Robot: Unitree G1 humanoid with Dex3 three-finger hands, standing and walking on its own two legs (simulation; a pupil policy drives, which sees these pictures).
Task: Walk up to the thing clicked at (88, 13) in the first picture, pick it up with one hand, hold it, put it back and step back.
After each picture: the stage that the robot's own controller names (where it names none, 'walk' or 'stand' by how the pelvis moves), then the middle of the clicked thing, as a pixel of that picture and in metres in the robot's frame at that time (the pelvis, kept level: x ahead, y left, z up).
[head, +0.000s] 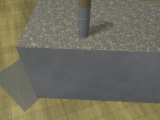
stand; (84, 17) +0.84 +0.00 -0.04
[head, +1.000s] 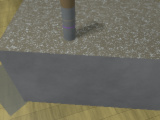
rise first; (68, 18) +0.75 +0.12 -0.01
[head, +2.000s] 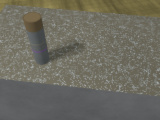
stand; (37, 41) +0.58 +0.22 -0.01
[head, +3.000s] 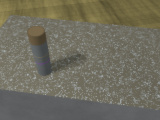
stand; (41, 53) +0.55 +0.21 -0.03
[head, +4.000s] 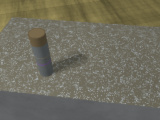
stand; (42, 54) +0.55 +0.21 -0.04
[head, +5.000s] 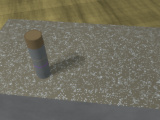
stand; (39, 56) +0.54 +0.22 -0.04
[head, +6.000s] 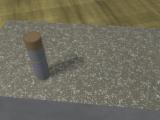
stand; (38, 58) +0.54 +0.22 -0.04
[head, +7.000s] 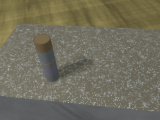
rise first; (47, 60) +0.53 +0.21 -0.04
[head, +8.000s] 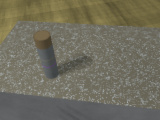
go down; (47, 56) +0.54 +0.21 -0.04
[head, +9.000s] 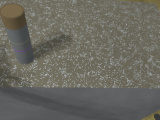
go down; (20, 38) +0.54 +0.20 +0.00
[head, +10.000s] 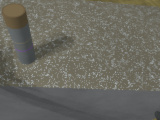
approach; (21, 38) +0.54 +0.20 +0.01
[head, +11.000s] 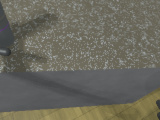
close in; out of the picture +0.57 +0.22 +0.05
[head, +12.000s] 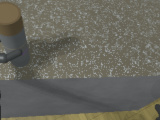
lift; (14, 41) +0.48 +0.17 +0.05
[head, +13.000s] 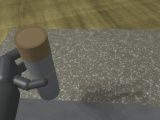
lift; (42, 69) +0.32 +0.13 +0.17
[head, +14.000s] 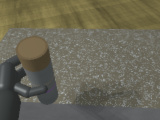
hold; (41, 76) +0.32 +0.13 +0.14
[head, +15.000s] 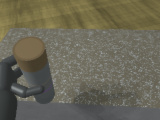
hold; (38, 76) +0.32 +0.14 +0.14
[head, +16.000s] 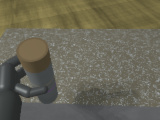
hold; (42, 76) +0.32 +0.13 +0.13
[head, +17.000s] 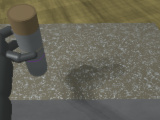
crouch; (31, 46) +0.42 +0.15 +0.15
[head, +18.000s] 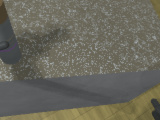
lower; (1, 35) +0.50 +0.18 +0.04
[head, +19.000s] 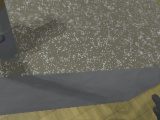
lower; out of the picture +0.52 +0.18 +0.06
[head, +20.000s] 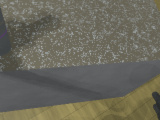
lower; out of the picture +0.53 +0.19 +0.07
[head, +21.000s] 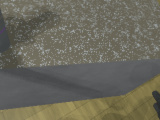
lower; out of the picture +0.53 +0.19 +0.07
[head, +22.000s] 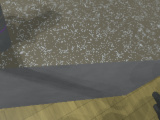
loosen; out of the picture +0.53 +0.19 +0.07
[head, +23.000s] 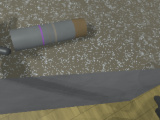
withdraw; (50, 33) +0.53 +0.03 -0.01
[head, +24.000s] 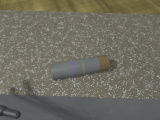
sink last; (80, 67) +0.50 +0.02 -0.08
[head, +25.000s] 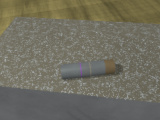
stand; (87, 69) +0.53 +0.02 -0.09
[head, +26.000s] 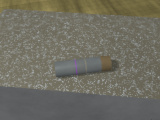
stand; (82, 66) +0.51 +0.02 -0.08
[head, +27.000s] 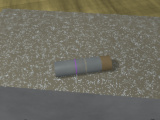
stand; (82, 65) +0.51 +0.02 -0.08
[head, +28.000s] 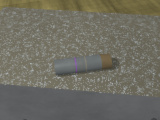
stand; (82, 64) +0.52 +0.02 -0.07
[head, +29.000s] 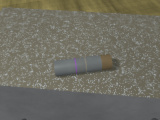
stand; (82, 64) +0.51 +0.02 -0.07
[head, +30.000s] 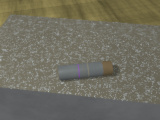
stand; (85, 70) +0.52 +0.01 -0.10
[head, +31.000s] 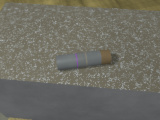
walk; (83, 59) +0.54 +0.01 -0.11
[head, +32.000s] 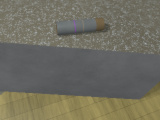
walk; (80, 26) +0.73 +0.02 -0.11
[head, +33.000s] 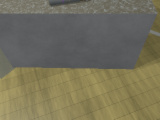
walk; out of the picture +1.05 +0.15 -0.10
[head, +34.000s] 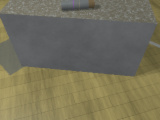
stand; (77, 4) +1.15 +0.05 -0.12
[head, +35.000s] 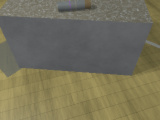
stand; (74, 5) +1.16 +0.07 -0.13
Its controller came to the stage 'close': yes
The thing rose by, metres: 0.21
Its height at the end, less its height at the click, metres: -0.09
